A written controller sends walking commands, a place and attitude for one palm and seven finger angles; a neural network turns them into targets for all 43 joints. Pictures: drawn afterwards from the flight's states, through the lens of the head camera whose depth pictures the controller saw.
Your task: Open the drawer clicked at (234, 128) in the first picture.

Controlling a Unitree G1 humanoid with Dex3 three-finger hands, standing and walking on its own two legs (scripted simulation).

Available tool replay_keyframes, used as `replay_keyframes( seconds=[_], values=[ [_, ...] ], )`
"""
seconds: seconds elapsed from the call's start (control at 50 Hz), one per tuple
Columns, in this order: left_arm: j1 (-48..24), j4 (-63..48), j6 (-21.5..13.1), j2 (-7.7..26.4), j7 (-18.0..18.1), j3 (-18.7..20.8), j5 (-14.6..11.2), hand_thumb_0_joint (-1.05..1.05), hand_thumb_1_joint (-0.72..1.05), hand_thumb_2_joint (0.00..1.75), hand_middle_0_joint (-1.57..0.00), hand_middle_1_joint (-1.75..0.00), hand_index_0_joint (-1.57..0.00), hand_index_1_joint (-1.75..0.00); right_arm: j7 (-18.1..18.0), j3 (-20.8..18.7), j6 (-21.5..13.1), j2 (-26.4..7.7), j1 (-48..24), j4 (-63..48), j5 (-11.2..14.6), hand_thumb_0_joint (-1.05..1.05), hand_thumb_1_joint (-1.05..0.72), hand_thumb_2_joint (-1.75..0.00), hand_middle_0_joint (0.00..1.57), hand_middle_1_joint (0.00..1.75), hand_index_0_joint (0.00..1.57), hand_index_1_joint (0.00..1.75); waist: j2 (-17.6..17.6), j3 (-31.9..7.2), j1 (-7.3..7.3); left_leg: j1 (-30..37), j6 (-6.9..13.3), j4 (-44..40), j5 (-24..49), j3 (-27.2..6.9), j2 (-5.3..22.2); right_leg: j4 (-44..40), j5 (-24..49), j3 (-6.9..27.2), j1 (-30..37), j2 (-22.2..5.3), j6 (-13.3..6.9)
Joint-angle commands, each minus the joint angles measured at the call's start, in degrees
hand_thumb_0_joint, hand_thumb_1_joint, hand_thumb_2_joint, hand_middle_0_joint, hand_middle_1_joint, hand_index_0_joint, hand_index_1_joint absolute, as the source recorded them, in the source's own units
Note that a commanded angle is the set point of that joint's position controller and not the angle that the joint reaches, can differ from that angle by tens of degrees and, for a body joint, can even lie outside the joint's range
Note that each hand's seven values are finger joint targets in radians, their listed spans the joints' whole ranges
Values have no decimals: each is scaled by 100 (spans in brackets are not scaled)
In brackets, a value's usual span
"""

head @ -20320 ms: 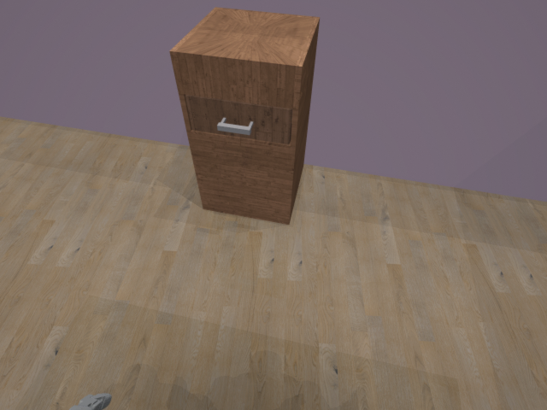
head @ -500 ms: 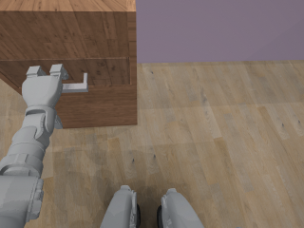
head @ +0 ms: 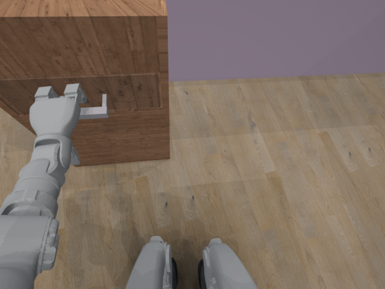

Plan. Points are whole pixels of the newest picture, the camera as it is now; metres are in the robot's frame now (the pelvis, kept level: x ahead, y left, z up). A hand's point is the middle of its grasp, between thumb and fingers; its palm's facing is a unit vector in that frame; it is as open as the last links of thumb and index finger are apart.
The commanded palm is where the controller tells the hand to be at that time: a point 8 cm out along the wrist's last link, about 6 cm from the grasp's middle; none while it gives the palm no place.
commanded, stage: re-aim the fingers above the handle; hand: left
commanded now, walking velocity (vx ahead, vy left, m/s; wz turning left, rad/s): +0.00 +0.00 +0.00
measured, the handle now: (83, 106) +0.54 +0.27 -0.10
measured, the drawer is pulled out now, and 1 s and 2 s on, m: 0.00 0.00 0.00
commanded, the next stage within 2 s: lower the fingers behind the handle in 1.84 s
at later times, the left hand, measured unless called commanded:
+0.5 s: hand (73, 126) +0.46 +0.26 -0.05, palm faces -0.09 -0.03 -1.00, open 13.8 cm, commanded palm +0.45 +0.24 +0.01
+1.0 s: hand (69, 122) +0.47 +0.27 -0.05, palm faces -0.10 -0.02 -0.99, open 13.8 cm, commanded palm +0.45 +0.25 +0.01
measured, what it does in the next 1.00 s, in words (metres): stands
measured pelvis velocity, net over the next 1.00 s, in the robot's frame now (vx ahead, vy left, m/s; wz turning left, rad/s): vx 0.01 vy -0.01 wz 0.00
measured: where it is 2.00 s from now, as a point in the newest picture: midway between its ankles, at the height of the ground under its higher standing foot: outside the picture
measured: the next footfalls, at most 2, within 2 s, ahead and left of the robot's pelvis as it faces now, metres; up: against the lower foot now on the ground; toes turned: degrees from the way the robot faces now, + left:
none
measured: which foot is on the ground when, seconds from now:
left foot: down 0.00-1.00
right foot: down 0.00-1.00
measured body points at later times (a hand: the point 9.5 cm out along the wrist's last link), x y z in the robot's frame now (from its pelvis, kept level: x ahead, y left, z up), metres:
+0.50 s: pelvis +0.00 -0.01 +0.00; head +0.15 +0.01 +0.43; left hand +0.45 +0.26 +0.00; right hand +0.03 -0.28 -0.12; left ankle +0.02 +0.05 -0.62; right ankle +0.01 -0.12 -0.62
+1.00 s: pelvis +0.01 -0.01 +0.01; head +0.17 +0.00 +0.43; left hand +0.46 +0.27 +0.01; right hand +0.05 -0.29 -0.12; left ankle +0.02 +0.05 -0.62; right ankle +0.01 -0.12 -0.62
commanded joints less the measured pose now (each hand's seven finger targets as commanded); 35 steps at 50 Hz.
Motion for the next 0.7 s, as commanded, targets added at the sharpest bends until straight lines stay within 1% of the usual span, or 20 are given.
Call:
replay_keyframes(
  seconds=[0.0,0.04,0.06,0.1,0.12,0.16,0.24,0.26,0.28,0.32,0.36,0.38,0.4,0.46,0.48,0.52,0.56,0.58,0.66,0.68],
  values=[
    [-2566,-1121,158,1204,234,71,-50,0,-50,30,-30,-120,-30,-120,-78,-426,-109,-1118,948,-169,1,0,-90,-90,20,30,20,30,716,-3163,-231,3822,-619,-969,2735,-1088,394,-636,1380,-62,187,-83,-163],
    [-2585,-1128,191,1028,140,-85,-105,0,-50,30,-30,-120,-30,-120,-93,-427,-128,-1092,978,-146,11,0,-90,-90,20,30,20,30,640,-3249,-280,3916,-607,-1001,2709,-1087,384,-702,1391,-59,261,-73,-158],
    [-2618,-1167,195,1112,74,-28,-133,0,-50,30,-30,-120,-30,-120,-109,-419,-133,-1106,968,-149,14,0,-90,-90,20,30,20,30,700,-3268,-244,3993,-630,-1043,2768,-1132,398,-698,1378,-57,234,-88,-174],
    [-2566,-906,283,813,1,-270,-144,0,-50,30,-30,-120,-30,-120,-116,-409,-129,-1062,985,-100,31,0,-90,-90,20,30,20,30,682,-2935,-316,3937,-628,-1095,2534,-1144,389,-771,1249,-81,93,-74,-177],
    [-2683,-855,290,858,-17,-275,-115,0,-50,30,-30,-120,-30,-120,-126,-384,-136,-1066,978,-81,31,0,-90,-90,20,30,20,30,658,-2815,-358,3782,-598,-1106,2344,-1129,386,-782,1187,-77,20,-93,-166],
    [-2610,-573,351,1058,-62,-148,-99,0,-50,30,-30,-120,-30,-120,-140,-320,-145,-1079,966,-91,27,0,-90,-90,20,30,20,30,628,-2547,-311,3459,-549,-1128,2143,-1014,328,-800,1104,-78,104,-87,-211],
    [-2437,-440,362,1377,-36,77,-16,0,-50,30,-30,-120,-30,-120,-165,-250,-134,-1084,920,-210,17,0,-90,-90,20,30,20,30,570,-2518,-219,3158,-496,-1038,2207,-869,286,-760,1162,-45,271,-69,-228],
    [-2375,-469,346,1437,-41,159,-34,0,-50,30,-30,-120,-30,-120,-163,-246,-133,-1090,899,-246,6,0,-90,-90,20,30,20,30,630,-2629,-158,3182,-498,-1030,2331,-856,279,-734,1225,-24,337,-78,-231],
    [-2401,-532,317,1332,-35,79,-10,0,-50,30,-30,-120,-30,-120,-156,-252,-131,-1070,912,-294,14,0,-90,-90,20,30,20,30,660,-2729,-185,3239,-499,-1002,2409,-848,288,-709,1266,-33,337,-79,-215],
    [-2146,-719,269,1524,-13,295,-29,0,-50,30,-30,-120,-30,-120,-139,-257,-135,-1087,896,-356,10,0,-90,-90,20,30,20,30,710,-3009,-25,3260,-483,-953,2593,-772,281,-679,1436,12,562,-69,-216],
    [-1810,-669,278,1576,-40,404,-120,0,-50,30,-30,-120,-30,-120,-127,-251,-115,-1080,884,-385,13,0,-90,-90,20,30,20,30,484,-3029,18,3137,-440,-925,2681,-686,253,-697,1662,52,871,-56,-209],
    [-1844,-697,251,1518,-32,314,-68,0,-50,30,-30,-120,-30,-120,-142,-263,-115,-1072,902,-398,35,0,-90,-90,20,30,20,30,329,-3010,-62,3050,-413,-893,2660,-666,257,-707,1721,73,893,-55,-173],
    [-1770,-745,236,1567,-30,370,-107,0,-50,30,-30,-120,-30,-120,-141,-267,-120,-1082,908,-387,27,0,-90,-90,20,30,20,30,272,-2983,-6,2932,-396,-886,2574,-634,236,-715,1744,86,1040,-59,-172],
    [-2080,-1049,101,1467,-4,248,-110,0,-50,30,-30,-120,-30,-120,-160,-301,-181,-1061,881,-344,48,0,-90,-90,20,30,20,30,271,-3028,-139,2894,-354,-864,2412,-607,228,-780,1721,159,1035,-74,-155],
    [-2143,-1037,44,1596,21,295,-66,0,-50,30,-30,-120,-30,-120,-175,-307,-193,-1082,904,-311,60,0,-90,-90,20,30,20,30,298,-2993,-141,2852,-355,-857,2349,-614,226,-768,1649,161,961,-74,-144],
    [-2411,-1111,-33,1546,39,189,-76,0,-50,30,-30,-120,-30,-120,-205,-323,-245,-1079,910,-241,53,0,-90,-90,20,30,20,30,236,-2936,-284,2762,-328,-802,2142,-607,223,-805,1503,180,864,-79,-129],
    [-2640,-1285,-134,1388,46,60,-103,0,-50,30,-30,-120,-30,-120,-205,-342,-294,-1057,902,-190,42,0,-90,-90,20,30,20,30,554,-3010,-320,2982,-352,-804,2233,-635,219,-799,1489,180,702,-84,-152],
    [-2566,-1229,-162,1463,72,126,-60,0,-50,30,-30,-120,-30,-120,-205,-361,-297,-1065,923,-164,44,0,-90,-90,20,30,20,30,637,-3070,-259,3084,-386,-809,2235,-679,218,-769,1407,156,614,-81,-162],
    [-2585,-1065,-63,1099,113,-72,-128,0,-50,30,-30,-120,-30,-120,-165,-374,-301,-1027,948,-95,12,0,-90,-90,20,30,20,30,787,-2985,-322,3344,-441,-827,2528,-739,232,-771,1486,65,435,-74,-185],
    [-2510,-917,1,1144,126,-51,-69,0,-50,30,-30,-120,-30,-120,-161,-374,-275,-1035,948,-104,24,0,-90,-90,20,30,20,30,698,-2982,-309,3379,-455,-819,2539,-782,247,-760,1462,58,346,-68,-172]
  ],
)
